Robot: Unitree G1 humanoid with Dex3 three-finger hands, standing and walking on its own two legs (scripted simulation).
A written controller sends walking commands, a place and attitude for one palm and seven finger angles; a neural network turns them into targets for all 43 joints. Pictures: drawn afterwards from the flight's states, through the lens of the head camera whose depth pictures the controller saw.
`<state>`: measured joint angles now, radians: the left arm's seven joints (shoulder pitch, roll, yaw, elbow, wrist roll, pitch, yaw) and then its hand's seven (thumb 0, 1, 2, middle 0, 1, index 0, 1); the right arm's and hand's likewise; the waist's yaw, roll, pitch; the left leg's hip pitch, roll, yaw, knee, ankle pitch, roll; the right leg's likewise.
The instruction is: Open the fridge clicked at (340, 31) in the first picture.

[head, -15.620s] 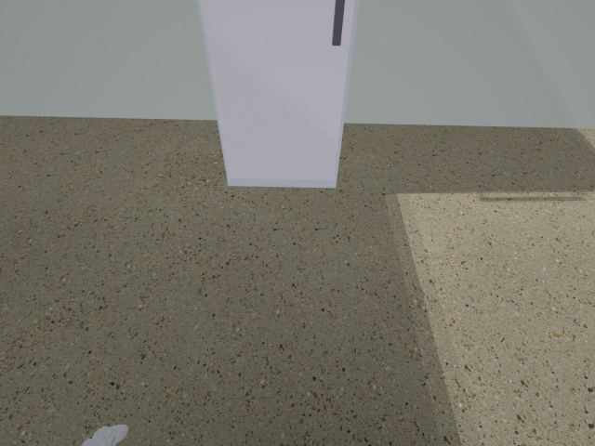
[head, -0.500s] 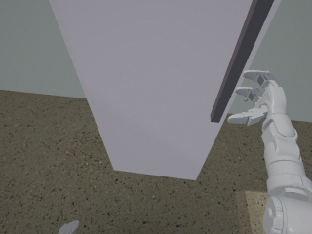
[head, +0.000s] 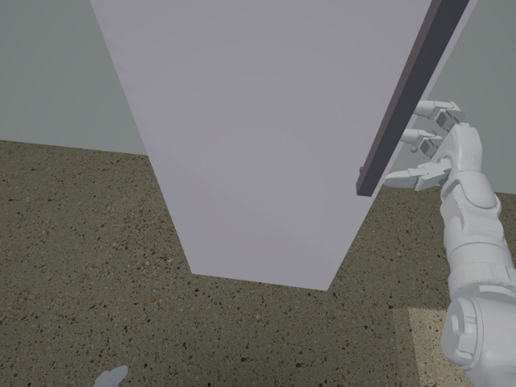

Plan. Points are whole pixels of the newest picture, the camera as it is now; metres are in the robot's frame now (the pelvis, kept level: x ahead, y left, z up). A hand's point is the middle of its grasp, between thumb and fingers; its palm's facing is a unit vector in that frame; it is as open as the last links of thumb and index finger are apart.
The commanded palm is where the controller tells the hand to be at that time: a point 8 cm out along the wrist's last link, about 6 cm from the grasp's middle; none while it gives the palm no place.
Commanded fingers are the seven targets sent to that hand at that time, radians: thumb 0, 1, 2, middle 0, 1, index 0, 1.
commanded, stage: feel for the door with the fingertips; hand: right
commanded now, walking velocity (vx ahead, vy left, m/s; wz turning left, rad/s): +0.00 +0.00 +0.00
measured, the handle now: (411, 69) +0.51 -0.14 +0.24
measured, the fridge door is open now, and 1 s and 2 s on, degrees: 0 0 0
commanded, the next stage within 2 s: slide the fingers in behind the handle in 0.10 s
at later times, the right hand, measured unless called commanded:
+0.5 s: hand (413, 146) +0.46 -0.18 +0.14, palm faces +0.01 +1.00 +0.01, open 13.9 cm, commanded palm +0.43 -0.22 +0.14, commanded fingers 0.00 0.50 -0.30 0.30 1.20 0.30 1.20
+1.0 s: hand (397, 147) +0.46 -0.15 +0.14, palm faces +0.01 +1.00 +0.01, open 14.0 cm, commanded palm +0.43 -0.20 +0.14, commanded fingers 0.00 0.50 -0.30 0.30 1.20 0.30 1.20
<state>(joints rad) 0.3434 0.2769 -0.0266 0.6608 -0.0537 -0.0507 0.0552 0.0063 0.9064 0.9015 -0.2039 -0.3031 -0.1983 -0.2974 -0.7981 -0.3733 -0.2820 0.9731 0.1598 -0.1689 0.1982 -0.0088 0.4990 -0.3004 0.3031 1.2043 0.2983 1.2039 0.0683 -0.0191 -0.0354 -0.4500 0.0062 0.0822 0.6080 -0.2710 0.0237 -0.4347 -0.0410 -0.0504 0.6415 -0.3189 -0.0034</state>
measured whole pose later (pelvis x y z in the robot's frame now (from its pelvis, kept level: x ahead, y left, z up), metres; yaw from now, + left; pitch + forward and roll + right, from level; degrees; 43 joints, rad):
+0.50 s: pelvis +0.00 -0.01 +0.00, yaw +1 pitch +7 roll +1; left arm 0.38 0.26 -0.02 0.65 -0.04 -0.05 0.03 0.01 0.91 0.90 -0.20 -0.30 -0.20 -0.30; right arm -0.77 -0.36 -0.31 0.96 0.15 -0.22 0.18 -0.01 0.50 -0.30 0.32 1.22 0.32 1.22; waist 0.08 -0.02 -0.06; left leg -0.47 0.01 0.05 0.62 -0.27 0.01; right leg -0.45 -0.04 -0.08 0.66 -0.33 -0.02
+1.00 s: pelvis +0.00 -0.01 +0.00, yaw +1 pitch +7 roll +1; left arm 0.33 0.25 -0.03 0.65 -0.04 -0.06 0.03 0.01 0.91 0.90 -0.20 -0.30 -0.20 -0.30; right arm -0.79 -0.30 -0.25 0.94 0.13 -0.17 0.11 -0.01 0.50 -0.30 0.30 1.20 0.30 1.20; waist 0.07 -0.02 -0.05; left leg -0.46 0.01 0.06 0.62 -0.27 0.01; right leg -0.44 -0.03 -0.07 0.65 -0.33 -0.02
